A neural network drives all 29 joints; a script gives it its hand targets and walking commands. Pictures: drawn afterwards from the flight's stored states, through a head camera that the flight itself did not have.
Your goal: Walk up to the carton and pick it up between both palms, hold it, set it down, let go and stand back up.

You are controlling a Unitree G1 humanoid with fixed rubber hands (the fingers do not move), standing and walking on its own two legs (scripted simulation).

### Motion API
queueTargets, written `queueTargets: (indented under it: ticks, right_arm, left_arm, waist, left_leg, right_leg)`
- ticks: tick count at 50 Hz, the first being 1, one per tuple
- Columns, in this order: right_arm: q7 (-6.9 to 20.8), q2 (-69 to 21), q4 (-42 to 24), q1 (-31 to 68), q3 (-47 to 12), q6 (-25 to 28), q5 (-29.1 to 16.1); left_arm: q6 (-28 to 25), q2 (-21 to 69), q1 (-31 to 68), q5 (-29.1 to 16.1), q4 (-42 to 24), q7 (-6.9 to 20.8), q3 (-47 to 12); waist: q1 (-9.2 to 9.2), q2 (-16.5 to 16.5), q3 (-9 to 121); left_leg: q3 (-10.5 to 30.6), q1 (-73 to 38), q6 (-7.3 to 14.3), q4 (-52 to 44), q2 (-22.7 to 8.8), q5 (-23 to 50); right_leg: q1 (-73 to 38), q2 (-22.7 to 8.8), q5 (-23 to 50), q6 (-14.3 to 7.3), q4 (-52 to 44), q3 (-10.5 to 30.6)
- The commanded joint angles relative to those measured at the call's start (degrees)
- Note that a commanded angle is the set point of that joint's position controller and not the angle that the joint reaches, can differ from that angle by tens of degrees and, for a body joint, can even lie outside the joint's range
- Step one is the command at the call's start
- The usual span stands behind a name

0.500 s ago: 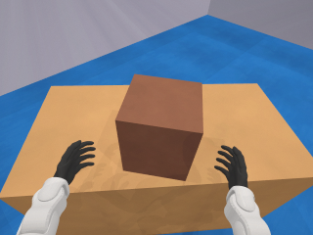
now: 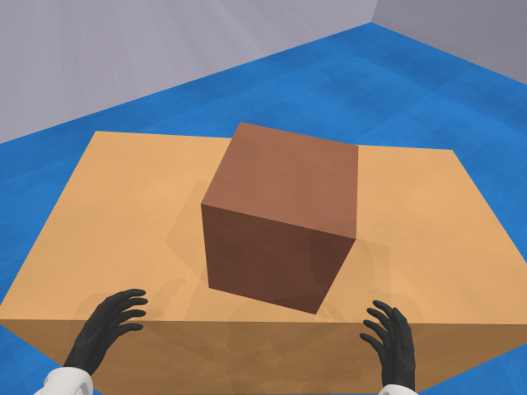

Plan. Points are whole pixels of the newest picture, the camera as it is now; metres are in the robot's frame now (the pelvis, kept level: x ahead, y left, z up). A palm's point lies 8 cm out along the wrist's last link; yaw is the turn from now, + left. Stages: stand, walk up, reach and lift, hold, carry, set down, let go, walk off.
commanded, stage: set down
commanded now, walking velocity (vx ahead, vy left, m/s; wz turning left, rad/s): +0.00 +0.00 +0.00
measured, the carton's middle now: (279, 221) +0.41 -0.02 +0.02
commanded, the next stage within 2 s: let go in 1.24 s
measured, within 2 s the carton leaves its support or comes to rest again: neither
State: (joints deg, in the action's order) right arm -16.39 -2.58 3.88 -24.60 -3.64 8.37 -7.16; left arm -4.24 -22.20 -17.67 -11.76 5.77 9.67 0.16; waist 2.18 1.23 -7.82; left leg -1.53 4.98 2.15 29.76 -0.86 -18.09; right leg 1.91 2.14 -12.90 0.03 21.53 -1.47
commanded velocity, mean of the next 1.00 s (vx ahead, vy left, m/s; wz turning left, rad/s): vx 0.00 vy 0.00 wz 0.00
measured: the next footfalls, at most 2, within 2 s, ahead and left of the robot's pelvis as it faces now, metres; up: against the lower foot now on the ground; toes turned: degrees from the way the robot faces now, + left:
none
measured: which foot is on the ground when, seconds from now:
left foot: down 0.00-1.00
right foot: down 0.00-1.00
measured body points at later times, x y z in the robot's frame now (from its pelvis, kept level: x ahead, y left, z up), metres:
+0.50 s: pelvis +0.00 +0.00 +0.00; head -0.01 +0.01 +0.45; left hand +0.19 +0.22 -0.03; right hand +0.17 -0.21 -0.02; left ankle -0.01 +0.09 -0.74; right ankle +0.00 -0.13 -0.74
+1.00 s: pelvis +0.00 -0.04 +0.00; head +0.00 -0.03 +0.45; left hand +0.17 +0.20 -0.06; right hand +0.17 -0.24 -0.06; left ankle -0.01 +0.09 -0.74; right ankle +0.00 -0.13 -0.74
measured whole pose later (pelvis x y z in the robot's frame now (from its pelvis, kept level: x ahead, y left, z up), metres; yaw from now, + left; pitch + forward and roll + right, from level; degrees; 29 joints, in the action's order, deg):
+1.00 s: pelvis +0.00 -0.04 +0.00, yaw +0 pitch -7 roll +0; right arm -5.7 5.3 26.4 -17.7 -1.3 9.1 -3.1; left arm 2.1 -15.7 -14.7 -4.5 24.3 5.2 0.2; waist 1.1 0.7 -5.9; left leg -1.3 1.5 -0.8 22.6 -1.2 -14.5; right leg 1.9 2.6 -13.6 -2.7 22.0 -1.5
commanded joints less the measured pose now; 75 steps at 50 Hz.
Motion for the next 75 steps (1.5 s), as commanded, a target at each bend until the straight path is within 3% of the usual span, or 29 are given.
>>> queueTargets:
  ticks: [1,5,9,10,11,15,16,17,18,19,21,23,24,25,29,42,43,44,45,50,52,53,60,62,75]
  right_arm:
    - [2.07,4.11,-7.52,4.57,3.52,4.75,1.38]
    - [3.56,5.17,-4.79,4.96,4.64,3.51,1.72]
    - [4.95,6.46,-1.40,5.19,4.69,1.84,1.53]
    - [3.83,5.17,-4.08,2.74,4.78,1.79,0.15]
    - [4.21,6.05,-1.69,3.10,3.35,1.37,-0.20]
    - [5.89,9.29,0.43,5.96,4.79,-0.02,0.19]
    - [5.82,8.72,-1.88,5.55,4.98,0.15,0.35]
    - [6.46,9.71,0.83,5.65,5.14,-0.16,0.94]
    - [6.10,8.63,-2.28,5.02,4.73,0.21,0.43]
    - [6.76,9.65,0.77,5.30,4.42,0.09,0.88]
    - [7.10,9.70,-0.28,5.37,4.50,0.55,0.97]
    - [8.23,10.87,3.27,6.68,5.15,0.45,1.61]
    - [8.16,9.88,0.70,5.87,5.02,1.01,0.95]
    - [8.95,11.06,5.26,6.32,5.18,0.67,1.61]
    - [9.81,11.25,5.94,7.53,5.34,0.78,2.24]
    - [10.51,12.13,14.17,9.15,4.42,2.16,4.16]
    - [10.04,11.04,11.54,7.89,3.76,2.74,3.61]
    - [10.57,12.64,16.17,8.96,4.15,2.39,4.49]
    - [10.41,11.96,14.00,8.33,3.94,2.81,4.01]
    - [10.86,12.77,17.74,9.63,3.53,3.49,4.79]
    - [10.39,11.37,15.22,8.85,2.76,3.83,4.34]
    - [10.87,12.60,18.69,9.67,3.40,3.61,5.01]
    - [11.90,12.64,19.18,11.60,3.53,3.51,5.47]
    - [12.39,12.96,21.32,12.90,3.73,3.38,5.81]
    - [15.96,17.12,29.48,16.68,6.68,3.64,7.45]
  left_arm:
    - [-2.23,-8.90,5.20,-1.27,-11.09,-1.17,2.05]
    - [-2.16,-8.46,4.83,-1.82,-9.12,-2.51,1.15]
    - [-2.12,-7.55,4.20,-1.14,-5.39,-3.26,1.18]
    - [-2.33,-8.60,2.54,-2.01,-7.77,-2.64,0.08]
    - [-1.84,-7.51,1.70,-0.95,-6.60,-2.82,0.65]
    - [0.87,-4.89,2.73,0.34,-1.58,-3.05,0.44]
    - [0.62,-5.47,3.17,-0.06,-2.16,-2.84,0.75]
    - [1.08,-4.27,2.87,1.00,-0.55,-3.16,0.47]
    - [0.54,-5.22,3.66,0.14,-2.47,-2.78,0.83]
    - [1.10,-3.96,2.86,1.36,-0.37,-3.20,0.52]
    - [1.07,-4.34,3.54,1.39,-1.37,-3.38,0.94]
    - [1.80,-3.11,4.25,2.87,0.78,-4.08,0.79]
    - [1.19,-4.39,4.90,2.37,-1.22,-4.05,1.51]
    - [1.87,-2.48,4.09,3.65,1.78,-4.55,0.74]
    - [2.56,-3.09,5.97,4.59,2.70,-4.96,1.99]
    - [4.28,-1.89,7.27,6.78,9.66,-4.73,2.61]
    - [3.67,-3.17,6.96,6.02,7.79,-4.42,3.08]
    - [4.47,-1.54,7.05,7.46,10.80,-4.78,2.68]
    - [4.23,-2.60,7.12,7.15,9.43,-4.55,3.58]
    - [5.06,-1.58,7.05,8.39,12.51,-4.61,3.98]
    - [4.83,-2.45,7.58,7.60,10.82,-4.15,4.45]
    - [5.52,-1.23,7.61,8.68,13.04,-4.52,4.15]
    - [6.44,-1.58,10.40,8.75,13.55,-5.35,4.54]
    - [6.82,-1.18,11.41,9.56,14.47,-5.90,4.69]
    - [9.38,2.55,11.66,11.69,16.53,-9.07,3.10]
  waist:
    - [-1.61,-11.82,5.15]
    - [-1.57,-10.84,5.53]
    - [-0.98,-9.48,5.61]
    - [-3.46,-6.42,4.55]
    - [-1.21,-7.39,3.71]
    - [-1.49,-7.01,2.79]
    - [-1.56,-5.42,2.91]
    - [-1.09,-6.40,1.89]
    - [-1.54,-4.72,2.76]
    - [-0.69,-6.44,2.46]
    - [-0.62,-5.96,3.40]
    - [-0.44,-7.59,2.38]
    - [-0.44,-6.79,3.81]
    - [-0.51,-8.06,2.54]
    - [-0.59,-6.66,3.83]
    - [-1.21,-3.48,5.47]
    - [-1.56,-1.81,6.26]
    - [-1.43,-3.55,4.57]
    - [-1.58,-1.98,5.97]
    - [-1.25,-1.74,5.40]
    - [-1.55,-0.58,5.43]
    - [-1.42,-2.60,4.91]
    - [-1.39,-1.25,5.35]
    - [-1.16,-2.68,6.09]
    - [-1.99,-3.07,8.42]
  left_leg:
    - [3.75,-1.35,-5.33,-6.71,-3.60,20.69]
    - [3.70,1.84,-4.72,-9.18,-4.17,16.48]
    - [3.52,1.51,-4.61,-10.04,-3.99,18.08]
    - [4.04,-0.85,-4.85,-9.50,-3.89,18.83]
    - [4.12,-2.23,-5.57,-9.14,-3.79,22.65]
    - [3.85,-2.39,-6.09,-10.21,-3.75,21.88]
    - [3.23,-1.76,-5.57,-10.23,-3.48,20.97]
    - [3.39,-2.02,-5.97,-10.60,-3.63,21.45]
    - [2.82,-1.88,-5.52,-10.22,-3.24,21.14]
    - [2.89,-2.55,-6.04,-10.28,-3.27,22.44]
    - [2.64,-2.73,-6.05,-10.22,-3.30,22.03]
    - [2.59,-2.85,-6.29,-10.70,-3.50,21.77]
    - [2.20,-2.46,-5.87,-10.49,-3.24,21.05]
    - [2.23,-2.95,-6.23,-10.75,-3.17,21.36]
    - [0.93,-2.25,-5.22,-11.01,-2.41,18.57]
    - [-0.52,-3.51,-4.76,-10.10,-0.55,17.95]
    - [-0.88,-3.27,-4.34,-9.65,0.03,17.83]
    - [-0.41,-3.69,-4.88,-10.11,-0.21,17.95]
    - [-0.90,-3.89,-4.51,-9.64,0.19,18.71]
    - [-1.06,-3.97,-4.38,-9.95,0.47,18.08]
    - [-1.51,-3.42,-3.88,-9.78,0.98,16.62]
    - [-1.31,-3.77,-4.23,-10.16,0.63,16.57]
    - [-2.18,-2.80,-3.61,-9.76,0.89,14.22]
    - [-2.25,-2.41,-3.64,-9.87,0.81,13.17]
    - [-2.07,-4.04,-4.11,-8.92,0.13,17.47]
  right_leg:
    - [3.88,-2.25,4.41,-4.81,-3.43,3.53]
    - [0.61,-2.00,3.13,-4.82,-2.68,3.47]
    - [-0.94,-2.16,4.39,-4.77,-3.03,3.56]
    - [-1.59,-2.44,8.14,-3.66,-3.70,4.09]
    - [0.04,-2.13,8.19,-3.81,-3.66,3.67]
    - [1.93,-1.49,5.21,-4.20,-5.16,3.34]
    - [0.96,-1.86,6.16,-3.99,-5.22,3.77]
    - [1.86,-1.51,5.45,-4.15,-5.05,3.18]
    - [0.67,-2.30,6.70,-3.77,-5.51,3.84]
    - [1.86,-1.86,6.48,-3.99,-5.24,3.29]
    - [1.41,-2.02,6.63,-3.78,-5.34,3.52]
    - [2.69,-1.53,5.02,-4.06,-5.23,2.89]
    - [1.03,-2.16,6.24,-3.79,-5.30,3.52]
    - [2.58,-1.79,5.39,-3.96,-5.22,3.04]
    - [2.39,-2.38,5.25,-3.26,-5.31,3.17]
    - [3.19,-3.25,10.63,-0.90,-4.72,2.81]
    - [1.88,-4.05,12.72,-0.18,-4.81,3.39]
    - [3.79,-3.64,12.68,-0.24,-4.56,2.75]
    - [2.35,-3.90,13.88,0.13,-4.76,2.90]
    - [3.01,-3.93,15.08,0.53,-4.63,2.78]
    - [2.63,-4.99,16.13,0.99,-4.87,3.50]
    - [3.77,-4.38,15.68,0.56,-4.53,2.83]
    - [5.02,-4.68,11.71,0.28,-5.02,3.05]
    - [5.30,-4.69,9.90,0.02,-4.87,3.02]
    - [6.92,-2.35,8.91,-1.40,-4.37,1.20]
